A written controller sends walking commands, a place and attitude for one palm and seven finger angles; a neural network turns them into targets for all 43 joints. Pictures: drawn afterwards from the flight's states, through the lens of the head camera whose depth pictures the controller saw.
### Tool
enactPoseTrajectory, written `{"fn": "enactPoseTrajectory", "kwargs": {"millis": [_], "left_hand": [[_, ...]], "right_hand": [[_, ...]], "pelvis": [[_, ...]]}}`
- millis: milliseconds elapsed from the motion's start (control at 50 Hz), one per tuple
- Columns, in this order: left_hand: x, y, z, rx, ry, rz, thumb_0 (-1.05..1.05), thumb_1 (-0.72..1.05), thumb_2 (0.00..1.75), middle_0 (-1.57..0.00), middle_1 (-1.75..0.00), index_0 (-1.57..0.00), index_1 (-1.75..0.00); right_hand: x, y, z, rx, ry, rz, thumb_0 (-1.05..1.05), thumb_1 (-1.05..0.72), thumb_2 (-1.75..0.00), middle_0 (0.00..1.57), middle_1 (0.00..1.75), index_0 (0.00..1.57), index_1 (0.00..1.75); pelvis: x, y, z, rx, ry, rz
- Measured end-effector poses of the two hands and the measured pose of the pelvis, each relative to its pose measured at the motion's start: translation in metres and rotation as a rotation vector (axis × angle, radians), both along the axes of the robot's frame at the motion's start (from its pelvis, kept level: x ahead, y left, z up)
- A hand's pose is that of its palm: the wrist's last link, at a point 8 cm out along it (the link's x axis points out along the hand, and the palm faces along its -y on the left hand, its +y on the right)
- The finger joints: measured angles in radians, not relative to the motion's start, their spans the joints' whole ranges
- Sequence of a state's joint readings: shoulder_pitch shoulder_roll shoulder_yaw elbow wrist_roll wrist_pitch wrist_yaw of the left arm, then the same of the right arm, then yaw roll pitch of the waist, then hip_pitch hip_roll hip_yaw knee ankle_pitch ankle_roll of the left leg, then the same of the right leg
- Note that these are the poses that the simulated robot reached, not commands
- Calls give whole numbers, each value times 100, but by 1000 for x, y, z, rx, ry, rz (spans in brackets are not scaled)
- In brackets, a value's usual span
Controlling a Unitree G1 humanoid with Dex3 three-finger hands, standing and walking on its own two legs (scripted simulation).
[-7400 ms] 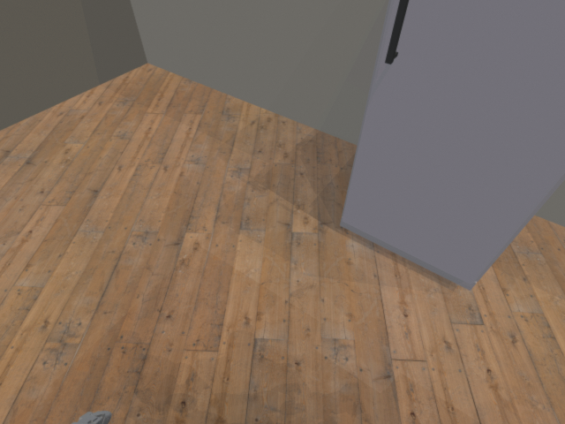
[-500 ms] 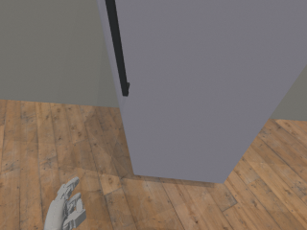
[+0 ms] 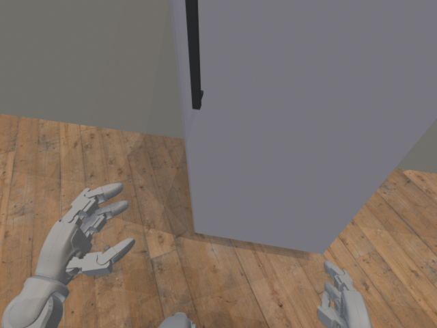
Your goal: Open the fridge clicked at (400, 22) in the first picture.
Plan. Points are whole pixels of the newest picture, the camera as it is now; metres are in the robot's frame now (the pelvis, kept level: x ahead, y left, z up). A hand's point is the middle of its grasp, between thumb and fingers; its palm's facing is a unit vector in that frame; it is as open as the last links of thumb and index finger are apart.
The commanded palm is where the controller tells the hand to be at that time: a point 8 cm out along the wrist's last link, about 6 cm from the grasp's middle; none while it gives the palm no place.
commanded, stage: raise the hand to about handle height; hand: left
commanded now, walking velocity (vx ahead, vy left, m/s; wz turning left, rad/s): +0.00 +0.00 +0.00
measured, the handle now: (194, 14) +0.56 +0.10 +0.29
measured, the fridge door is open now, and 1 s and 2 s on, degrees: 0 0 0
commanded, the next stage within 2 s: move the hooked fingers beside the handle in 1.46 s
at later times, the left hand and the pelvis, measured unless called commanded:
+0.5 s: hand (61, 189) +0.26 +0.26 +0.16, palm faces -0.01 -1.00 -0.08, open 12.9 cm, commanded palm +0.23 +0.30 +0.17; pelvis +0.02 +0.02 +0.03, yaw -1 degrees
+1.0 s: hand (22, 128) +0.29 +0.28 +0.25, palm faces +0.01 -0.99 -0.12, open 14.0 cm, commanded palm +0.26 +0.32 +0.25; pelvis +0.02 +0.00 +0.04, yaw +0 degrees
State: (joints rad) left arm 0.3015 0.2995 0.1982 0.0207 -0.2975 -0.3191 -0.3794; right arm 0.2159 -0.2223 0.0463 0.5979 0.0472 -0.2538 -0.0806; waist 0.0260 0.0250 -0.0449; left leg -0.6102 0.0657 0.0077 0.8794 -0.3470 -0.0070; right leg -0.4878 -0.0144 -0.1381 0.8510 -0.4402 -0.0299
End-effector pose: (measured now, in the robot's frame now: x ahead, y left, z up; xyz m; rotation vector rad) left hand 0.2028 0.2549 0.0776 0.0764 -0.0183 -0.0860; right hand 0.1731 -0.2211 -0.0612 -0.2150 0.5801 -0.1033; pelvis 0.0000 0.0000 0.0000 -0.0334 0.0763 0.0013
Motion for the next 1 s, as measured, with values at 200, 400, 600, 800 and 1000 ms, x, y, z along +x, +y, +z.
{"fn": "enactPoseTrajectory", "kwargs": {"millis": [200,400,600,800,1000], "left_hand": [[25,29,35,-6,15,49,0,12,57,-26,-80,-25,-80],[36,45,63,-1,-18,55,0,-12,47,-27,-96,-27,-95],[46,63,104,13,-59,78,-1,-35,37,-29,-110,-29,-110],[54,74,140,29,-78,96,-1,-48,31,-30,-119,-30,-118],[70,80,172,40,-96,91,-1,-50,30,-30,-120,-30,-119]], "right_hand": [[-28,-2,5,13,47,-60,1,-90,-90,20,30,21,30],[-3,-9,30,-39,-26,-50,1,-90,-90,20,30,20,30],[31,12,51,1,-120,19,1,-90,-90,20,30,20,30],[32,21,47,40,-83,55,1,-90,-90,20,30,20,30],[22,3,39,37,-33,24,1,-90,-90,20,30,20,30]], "pelvis": [[12,11,18,10,-19,-26],[19,16,28,11,-62,-20],[21,15,37,15,-109,-11],[19,8,42,20,-133,-3],[19,1,44,24,-137,-5]]}}
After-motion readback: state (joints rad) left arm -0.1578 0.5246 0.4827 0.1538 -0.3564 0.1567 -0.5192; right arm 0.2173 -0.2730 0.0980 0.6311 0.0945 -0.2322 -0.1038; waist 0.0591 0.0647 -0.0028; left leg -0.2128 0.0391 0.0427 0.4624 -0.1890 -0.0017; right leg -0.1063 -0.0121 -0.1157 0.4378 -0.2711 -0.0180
